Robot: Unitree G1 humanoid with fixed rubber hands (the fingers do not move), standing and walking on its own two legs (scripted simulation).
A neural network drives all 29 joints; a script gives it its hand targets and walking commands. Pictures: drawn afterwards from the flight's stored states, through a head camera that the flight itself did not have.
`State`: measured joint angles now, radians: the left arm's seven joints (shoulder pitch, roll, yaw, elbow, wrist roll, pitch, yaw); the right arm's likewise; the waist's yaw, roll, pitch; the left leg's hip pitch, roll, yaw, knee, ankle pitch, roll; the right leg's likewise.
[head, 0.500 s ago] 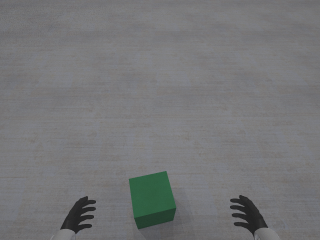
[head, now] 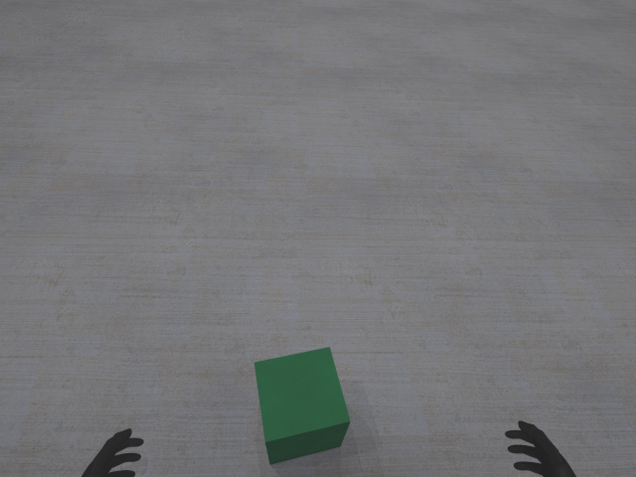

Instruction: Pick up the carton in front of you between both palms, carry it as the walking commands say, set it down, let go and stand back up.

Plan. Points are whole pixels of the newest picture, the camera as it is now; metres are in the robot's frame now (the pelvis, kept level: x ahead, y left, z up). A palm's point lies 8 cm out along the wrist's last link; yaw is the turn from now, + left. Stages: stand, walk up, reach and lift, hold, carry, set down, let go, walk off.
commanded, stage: stand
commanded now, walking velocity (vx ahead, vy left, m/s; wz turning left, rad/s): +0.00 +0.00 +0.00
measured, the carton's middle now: (299, 406) +0.41 +0.03 -0.65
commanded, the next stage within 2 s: none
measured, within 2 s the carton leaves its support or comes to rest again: neither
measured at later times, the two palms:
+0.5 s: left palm out of the picture +0.11 +0.30 -0.10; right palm out of the picture +0.11 -0.29 -0.08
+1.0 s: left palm out of the picture +0.08 +0.30 -0.10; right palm out of the picture +0.08 -0.31 -0.09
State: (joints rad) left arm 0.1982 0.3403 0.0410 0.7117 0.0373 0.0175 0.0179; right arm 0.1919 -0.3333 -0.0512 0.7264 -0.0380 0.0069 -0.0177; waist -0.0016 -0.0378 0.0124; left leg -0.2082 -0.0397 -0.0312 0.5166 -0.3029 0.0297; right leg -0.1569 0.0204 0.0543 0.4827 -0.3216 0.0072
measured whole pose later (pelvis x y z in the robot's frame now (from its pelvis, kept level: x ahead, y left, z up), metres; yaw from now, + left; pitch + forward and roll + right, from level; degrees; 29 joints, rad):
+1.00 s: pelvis -0.02 +0.00 +0.01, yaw +0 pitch -2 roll +0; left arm 0.15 0.38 0.01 0.98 0.02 -0.01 0.02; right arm 0.14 -0.37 -0.02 0.99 -0.02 -0.01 -0.02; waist 0.00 -0.02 0.02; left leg -0.12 -0.04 -0.03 0.37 -0.21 0.03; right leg -0.08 0.01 0.06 0.35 -0.23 0.01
